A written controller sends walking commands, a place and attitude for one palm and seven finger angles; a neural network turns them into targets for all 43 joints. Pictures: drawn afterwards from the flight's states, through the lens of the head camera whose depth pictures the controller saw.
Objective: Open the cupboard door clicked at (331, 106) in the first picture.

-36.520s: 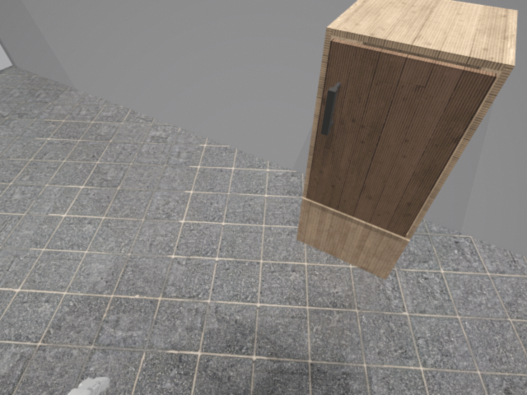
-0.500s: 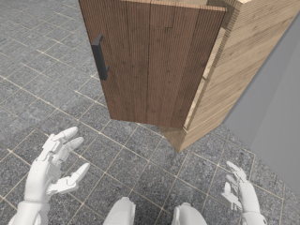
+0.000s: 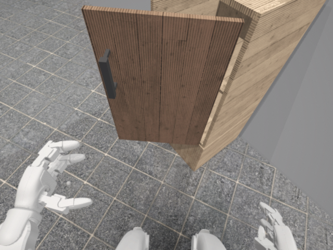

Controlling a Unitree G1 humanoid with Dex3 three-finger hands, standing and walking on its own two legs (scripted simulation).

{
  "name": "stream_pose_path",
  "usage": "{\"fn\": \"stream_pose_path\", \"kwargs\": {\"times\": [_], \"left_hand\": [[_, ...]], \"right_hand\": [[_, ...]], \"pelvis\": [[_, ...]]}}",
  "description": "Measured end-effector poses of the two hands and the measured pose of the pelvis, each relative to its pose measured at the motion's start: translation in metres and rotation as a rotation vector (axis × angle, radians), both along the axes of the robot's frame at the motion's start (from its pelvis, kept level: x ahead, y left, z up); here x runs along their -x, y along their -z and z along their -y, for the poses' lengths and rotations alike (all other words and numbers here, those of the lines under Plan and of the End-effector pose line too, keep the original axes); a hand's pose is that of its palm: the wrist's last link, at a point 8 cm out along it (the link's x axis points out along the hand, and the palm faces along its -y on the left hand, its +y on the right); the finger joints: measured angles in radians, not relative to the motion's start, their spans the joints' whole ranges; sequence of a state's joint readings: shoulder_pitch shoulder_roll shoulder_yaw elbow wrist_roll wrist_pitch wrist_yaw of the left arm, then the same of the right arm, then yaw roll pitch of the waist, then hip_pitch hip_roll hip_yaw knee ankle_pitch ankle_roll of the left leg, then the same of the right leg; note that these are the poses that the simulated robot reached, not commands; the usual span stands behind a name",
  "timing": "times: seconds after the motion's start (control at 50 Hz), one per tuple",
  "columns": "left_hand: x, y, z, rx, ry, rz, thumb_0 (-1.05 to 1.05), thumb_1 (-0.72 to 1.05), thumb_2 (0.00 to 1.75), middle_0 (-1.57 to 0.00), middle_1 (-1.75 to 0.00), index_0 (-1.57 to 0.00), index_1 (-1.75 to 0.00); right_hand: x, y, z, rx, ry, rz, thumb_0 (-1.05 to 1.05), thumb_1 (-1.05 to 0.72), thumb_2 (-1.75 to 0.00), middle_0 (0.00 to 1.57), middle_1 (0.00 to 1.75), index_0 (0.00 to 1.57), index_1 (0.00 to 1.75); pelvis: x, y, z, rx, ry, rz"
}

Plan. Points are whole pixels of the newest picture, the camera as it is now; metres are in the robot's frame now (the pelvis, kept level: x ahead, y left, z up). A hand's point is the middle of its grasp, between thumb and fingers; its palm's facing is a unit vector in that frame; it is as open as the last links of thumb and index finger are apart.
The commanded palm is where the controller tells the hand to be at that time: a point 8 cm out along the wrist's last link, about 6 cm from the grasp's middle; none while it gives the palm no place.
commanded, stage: raise the hand with hooked fingers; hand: left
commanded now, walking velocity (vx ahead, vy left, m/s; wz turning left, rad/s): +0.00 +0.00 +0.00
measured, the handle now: (110, 75) +0.56 +0.21 +0.06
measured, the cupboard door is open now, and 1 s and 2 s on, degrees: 48 48 48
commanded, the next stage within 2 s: move the hooked fingers beside the handle in 1.02 s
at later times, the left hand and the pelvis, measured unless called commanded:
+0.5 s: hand (50, 150) +0.30 +0.27 +0.08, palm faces +0.03 -1.00 -0.06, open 14.0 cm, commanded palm +0.28 +0.32 +0.08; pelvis +0.02 +0.00 +0.02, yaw +0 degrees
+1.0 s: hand (59, 149) +0.30 +0.25 +0.08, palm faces +0.01 -1.00 -0.06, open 14.0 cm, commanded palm +0.28 +0.30 +0.08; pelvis +0.01 -0.02 +0.02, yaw -1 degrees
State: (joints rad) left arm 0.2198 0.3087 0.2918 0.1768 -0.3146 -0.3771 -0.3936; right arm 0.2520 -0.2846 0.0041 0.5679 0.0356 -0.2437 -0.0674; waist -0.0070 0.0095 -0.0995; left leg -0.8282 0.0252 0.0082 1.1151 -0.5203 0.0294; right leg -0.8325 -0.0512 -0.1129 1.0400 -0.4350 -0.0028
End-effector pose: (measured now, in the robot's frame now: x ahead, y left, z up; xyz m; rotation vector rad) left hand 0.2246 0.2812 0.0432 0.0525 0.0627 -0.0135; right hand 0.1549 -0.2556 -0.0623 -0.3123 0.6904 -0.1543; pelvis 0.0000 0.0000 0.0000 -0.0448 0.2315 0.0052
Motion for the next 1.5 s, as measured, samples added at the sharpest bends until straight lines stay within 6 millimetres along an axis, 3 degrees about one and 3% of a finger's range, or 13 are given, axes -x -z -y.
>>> {"fn": "stream_pose_path", "kwargs": {"times": [0.12,0.24,0.34,0.56,0.8,1.2,1.5], "left_hand": [[-0.012,-0.018,-0.012,0.002,-0.025,0.032,-0.01,-0.30,0.39,-0.29,-1.07,-0.28,-1.07],[-0.022,-0.023,-0.027,-0.009,-0.052,0.018,-0.01,-0.42,0.34,-0.30,-1.15,-0.29,-1.15],[-0.032,-0.020,-0.032,0.001,-0.035,-0.023,-0.01,-0.47,0.32,-0.30,-1.18,-0.30,-1.18],[-0.059,-0.039,-0.044,-0.004,-0.038,0.022,-0.02,-0.50,0.31,-0.31,-1.20,-0.30,-1.20],[-0.060,-0.035,-0.029,0.008,-0.031,0.020,-0.02,-0.50,0.30,-0.31,-1.20,-0.30,-1.20],[-0.056,-0.035,-0.021,0.006,-0.039,0.007,-0.02,-0.50,0.30,-0.31,-1.20,-0.30,-1.20],[-0.116,-0.036,-0.028,0.019,-0.005,0.024,-0.02,-0.50,0.30,-0.31,-1.20,-0.30,-1.20]], "right_hand": [[-0.018,-0.015,-0.013,-0.021,-0.029,0.053,0.01,-0.90,-0.90,0.20,0.30,0.20,0.30],[-0.024,-0.013,-0.025,-0.051,-0.064,0.037,0.01,-0.90,-0.90,0.20,0.30,0.20,0.30],[-0.019,-0.007,-0.025,-0.054,-0.061,-0.005,0.01,-0.90,-0.90,0.20,0.30,0.20,0.30],[0.003,-0.003,-0.004,-0.032,-0.006,-0.082,0.01,-0.90,-0.90,0.20,0.30,0.20,0.30],[0.013,-0.008,0.012,-0.021,0.024,-0.093,0.01,-0.90,-0.90,0.20,0.30,0.20,0.30],[0.005,-0.003,0.012,-0.049,0.004,-0.068,0.01,-0.90,-0.90,0.20,0.30,0.20,0.30],[0.033,0.006,0.026,-0.015,0.077,-0.169,0.01,-0.90,-0.90,0.20,0.30,0.20,0.30]], "pelvis": [[-0.006,-0.008,-0.001,0.003,0.000,0.011],[-0.010,-0.011,-0.002,0.004,-0.005,0.011],[-0.012,-0.012,-0.001,0.003,-0.003,0.008],[-0.016,-0.017,0.004,-0.002,0.004,0.007],[-0.017,-0.021,0.011,-0.015,0.016,0.007],[-0.011,-0.020,0.020,-0.023,0.009,0.021],[-0.013,-0.016,0.020,-0.021,0.030,-0.024]]}}
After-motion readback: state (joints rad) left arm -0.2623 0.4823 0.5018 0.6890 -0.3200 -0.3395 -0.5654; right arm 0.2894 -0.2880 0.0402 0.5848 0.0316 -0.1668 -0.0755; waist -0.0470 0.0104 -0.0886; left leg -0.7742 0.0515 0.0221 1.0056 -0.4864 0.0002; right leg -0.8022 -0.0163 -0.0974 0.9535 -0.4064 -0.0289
